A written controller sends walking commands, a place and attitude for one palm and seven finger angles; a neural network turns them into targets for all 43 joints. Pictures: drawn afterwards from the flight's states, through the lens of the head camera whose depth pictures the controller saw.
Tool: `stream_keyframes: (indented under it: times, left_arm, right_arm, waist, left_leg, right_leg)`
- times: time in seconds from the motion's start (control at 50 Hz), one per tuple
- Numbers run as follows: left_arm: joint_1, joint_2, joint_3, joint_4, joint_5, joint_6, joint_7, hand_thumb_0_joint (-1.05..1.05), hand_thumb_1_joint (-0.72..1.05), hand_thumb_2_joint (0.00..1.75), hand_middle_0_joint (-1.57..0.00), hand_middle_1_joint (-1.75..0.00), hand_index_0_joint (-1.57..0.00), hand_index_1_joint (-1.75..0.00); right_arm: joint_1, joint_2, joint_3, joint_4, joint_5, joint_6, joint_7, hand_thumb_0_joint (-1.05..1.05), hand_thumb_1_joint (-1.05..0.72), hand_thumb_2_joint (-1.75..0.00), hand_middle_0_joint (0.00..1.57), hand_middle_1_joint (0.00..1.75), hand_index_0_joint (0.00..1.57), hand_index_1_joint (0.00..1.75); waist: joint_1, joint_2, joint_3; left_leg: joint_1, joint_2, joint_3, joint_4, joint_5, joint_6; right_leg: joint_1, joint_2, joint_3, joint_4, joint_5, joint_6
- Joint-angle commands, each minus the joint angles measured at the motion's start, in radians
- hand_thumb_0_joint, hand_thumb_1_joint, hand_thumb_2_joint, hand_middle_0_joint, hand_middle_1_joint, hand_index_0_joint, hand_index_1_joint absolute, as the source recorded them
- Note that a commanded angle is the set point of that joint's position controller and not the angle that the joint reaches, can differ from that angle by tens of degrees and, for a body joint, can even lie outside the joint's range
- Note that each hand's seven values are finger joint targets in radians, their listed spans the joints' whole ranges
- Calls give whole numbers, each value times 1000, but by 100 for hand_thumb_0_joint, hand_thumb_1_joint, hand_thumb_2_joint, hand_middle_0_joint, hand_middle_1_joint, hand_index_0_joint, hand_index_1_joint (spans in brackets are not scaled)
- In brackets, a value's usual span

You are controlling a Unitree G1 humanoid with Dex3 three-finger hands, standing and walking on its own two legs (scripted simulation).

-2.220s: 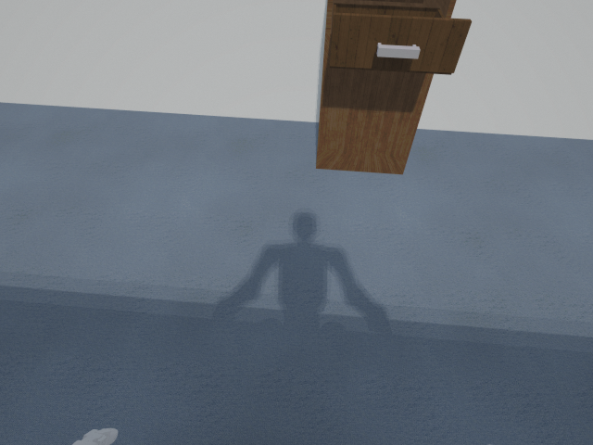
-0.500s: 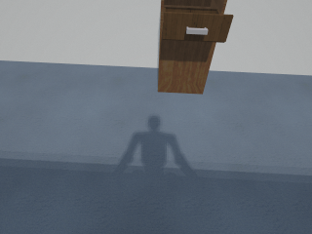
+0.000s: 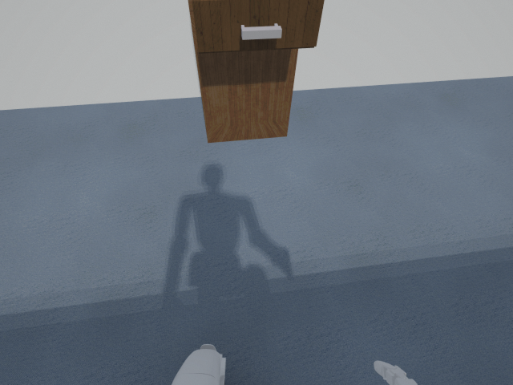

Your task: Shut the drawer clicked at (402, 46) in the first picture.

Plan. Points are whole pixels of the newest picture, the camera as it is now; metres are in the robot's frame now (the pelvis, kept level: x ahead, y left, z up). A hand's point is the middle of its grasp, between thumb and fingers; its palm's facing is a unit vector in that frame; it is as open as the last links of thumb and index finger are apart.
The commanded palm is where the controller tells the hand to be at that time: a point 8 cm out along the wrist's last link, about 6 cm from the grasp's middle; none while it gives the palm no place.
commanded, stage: walk to a spot facing it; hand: left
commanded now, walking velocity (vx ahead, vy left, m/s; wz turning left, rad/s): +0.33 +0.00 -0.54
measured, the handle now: (260, 29) +1.11 +0.13 +0.00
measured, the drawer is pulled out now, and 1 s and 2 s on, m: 0.30 0.30 0.30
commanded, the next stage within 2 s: turn to face it in 1.40 s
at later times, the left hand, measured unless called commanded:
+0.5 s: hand (203, 247) +0.39 +0.17 -0.15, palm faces -0.35 -0.91 -0.21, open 7.4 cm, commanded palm none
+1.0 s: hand (237, 223) +0.48 +0.11 -0.17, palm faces -0.37 -0.90 -0.22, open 7.3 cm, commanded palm none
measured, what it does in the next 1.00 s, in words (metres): walks ahead, turning right: left foot, then right foot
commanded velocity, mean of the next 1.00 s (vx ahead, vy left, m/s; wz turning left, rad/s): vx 0.35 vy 0.00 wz -0.36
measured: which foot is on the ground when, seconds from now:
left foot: up 0.00-0.06, down 0.08-0.62, up 0.64-1.00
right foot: down 0.00-0.10, up 0.12-0.60, down 0.62-1.00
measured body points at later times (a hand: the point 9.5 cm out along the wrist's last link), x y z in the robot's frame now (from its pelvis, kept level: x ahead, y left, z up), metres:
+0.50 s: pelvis +0.19 +0.03 +0.00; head +0.22 +0.02 +0.45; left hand +0.41 +0.22 -0.13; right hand +0.05 -0.19 -0.15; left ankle +0.14 +0.14 -0.74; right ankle +0.27 -0.14 -0.69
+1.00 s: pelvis +0.38 -0.07 +0.00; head +0.39 -0.07 +0.45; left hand +0.50 +0.15 -0.15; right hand +0.37 -0.33 -0.14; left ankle +0.53 +0.00 -0.71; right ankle +0.30 -0.13 -0.74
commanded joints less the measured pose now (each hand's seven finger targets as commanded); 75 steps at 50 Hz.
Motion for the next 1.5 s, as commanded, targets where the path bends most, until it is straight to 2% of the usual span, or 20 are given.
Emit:
stream_keyframes:
  times: [0.0,0.04,0.06,0.08,0.14,0.2,0.5,0.56,0.58,0.6,0.66,0.74,0.98,1.04,1.06,1.08,1.1,1.14,1.2,1.48]
  left_arm:
    - [-8,218,58,-69,-4,-18,21,0,90,90,-20,-30,-20,-30]
    - [-35,191,63,-84,-18,-19,14,0,90,90,-20,-30,-20,-30]
    - [4,130,62,-99,-30,-14,-1,0,90,90,-20,-30,-20,-30]
    - [-34,117,58,-129,-26,-22,-8,0,90,90,-20,-30,-20,-30]
    - [-155,122,62,-138,-1,7,-31,0,90,90,-20,-30,-20,-30]
    - [-121,84,58,-130,3,47,-44,0,90,90,-20,-30,-20,-30]
    - [-492,75,25,-242,0,41,-53,0,90,90,-20,-30,-20,-30]
    - [-219,144,44,-154,4,17,-39,0,90,90,-20,-30,-20,-30]
    - [-82,256,73,-115,7,4,-27,0,90,90,-20,-30,-20,-30]
    - [19,362,95,-90,-13,1,-14,0,90,90,-20,-30,-20,-30]
    - [-160,268,67,-122,-28,4,4,0,90,90,-20,-30,-20,-30]
    - [-250,180,42,-116,-14,-21,8,0,90,90,-20,-30,-20,-30]
    - [-79,183,33,-36,-11,-31,11,0,90,90,-20,-30,-20,-30]
    - [-106,182,36,-29,-19,-25,9,0,90,90,-20,-30,-20,-30]
    - [-95,141,34,-37,-23,-24,3,0,90,90,-20,-30,-20,-30]
    - [-71,101,24,-60,-28,-26,-7,0,90,90,-20,-30,-20,-30]
    - [-116,139,31,-57,-15,-20,3,0,90,90,-20,-30,-20,-30]
    - [-171,114,38,-49,-10,-10,-13,0,90,90,-20,-30,-20,-30]
    - [-78,61,42,-17,-2,28,-20,0,90,90,-20,-30,-20,-30]
    - [-368,28,41,-153,-7,57,-33,0,90,90,-20,-30,-20,-30]
  right_arm:
    - [-45,-84,-21,-103,7,-46,-14,0,-90,-90,20,30,20,30]
    - [242,-173,-41,-16,-1,-56,-46,0,-90,-90,20,30,20,30]
    - [377,-303,-71,11,-15,-57,-53,0,-90,-90,20,30,20,30]
    - [412,-314,-61,14,-11,-49,-49,0,-90,-90,20,30,20,30]
    - [193,-139,-21,-21,-7,-59,-48,0,-90,-90,20,30,20,30]
    - [162,-103,-14,-8,-7,-74,-53,0,-90,-90,20,30,20,30]
    - [395,-155,-19,104,-19,-62,-44,0,-90,-90,20,30,20,30]
    - [361,-181,-21,91,-8,-53,-38,0,-90,-90,20,30,20,30]
    - [379,-136,-11,73,7,-51,-25,0,-90,-90,20,30,20,30]
    - [360,-79,1,28,15,-55,-32,0,-90,-90,20,30,20,30]
    - [214,-114,-16,26,1,-44,-40,0,-90,-90,20,30,20,30]
    - [335,-51,-10,84,-16,-3,-34,0,-90,-90,20,30,20,30]
    - [6,-48,-7,-30,-8,-32,2,0,-90,-90,20,30,20,30]
    - [169,-96,-17,26,-13,-47,-15,0,-90,-90,20,30,20,30]
    - [317,-181,-38,64,-21,-55,-27,0,-90,-90,20,30,20,30]
    - [424,-280,-57,83,-26,-52,-32,0,-90,-90,20,30,20,30]
    - [407,-236,-45,88,-17,-44,-44,0,-90,-90,20,30,20,30]
    - [279,-147,-20,52,-10,-51,-47,0,-90,-90,20,30,20,30]
    - [210,-88,-4,47,-4,-69,-54,0,-90,-90,20,30,20,30]
    - [357,-98,-23,106,-12,-43,-61,0,-90,-90,20,30,20,30]
  waist:
    - [-44,-124,-17]
    - [-163,-29,-171]
    - [-192,266,-300]
    - [-184,269,-273]
    - [-98,178,4]
    - [-38,140,-3]
    - [-124,122,38]
    - [13,81,-132]
    - [69,-75,-251]
    - [72,-230,-357]
    - [3,8,-122]
    - [-113,-69,-55]
    - [-27,-85,25]
    - [-116,-8,-30]
    - [-171,171,-120]
    - [-181,386,-174]
    - [-189,302,-153]
    - [-128,113,13]
    - [-50,120,9]
    - [-109,165,70]
  left_leg:
    - [205,-59,36,-211,-30,27]
    - [675,-8,-12,-338,51,60]
    - [887,299,-371,-365,49,151]
    - [822,437,-563,-508,4,226]
    - [423,329,-333,-636,-277,174]
    - [340,259,-78,-631,-87,152]
    - [628,270,193,-522,447,155]
    - [533,217,275,-108,708,93]
    - [229,158,283,184,337,46]
    - [-58,-2,198,514,-386,-5]
    - [-82,96,-16,555,-179,20]
    - [66,91,12,343,-84,-3]
    - [110,17,45,-158,-34,31]
    - [456,-32,77,-339,2,54]
    - [683,113,-119,-412,-60,103]
    - [813,377,-429,-547,-87,196]
    - [738,400,-478,-620,-203,192]
    - [525,331,-303,-646,-172,170]
    - [436,243,-38,-639,49,117]
    - [568,251,228,-500,558,164]
  right_leg:
    - [-80,-224,186,26,559,-115]
    - [-265,-122,114,343,529,-59]
    - [-477,11,-27,682,19,-4]
    - [-586,18,-52,899,-239,7]
    - [-633,-130,-64,1005,-29,17]
    - [-575,-162,-94,926,68,36]
    - [-534,-115,-245,324,107,4]
    - [-90,-24,-307,170,145,-48]
    - [251,-224,-67,140,139,-111]
    - [423,-510,414,49,355,-239]
    - [42,-424,222,-56,295,-195]
    - [-228,-291,-5,-117,317,-136]
    - [-99,-300,71,-114,262,-141]
    - [-205,-219,-4,112,372,-90]
    - [-347,-133,-63,371,282,-46]
    - [-558,-25,-185,684,-185,2]
    - [-599,-58,-92,834,-196,-3]
    - [-624,-140,-75,902,-29,2]
    - [-553,-156,-93,880,88,32]
    - [-588,-137,-242,425,157,52]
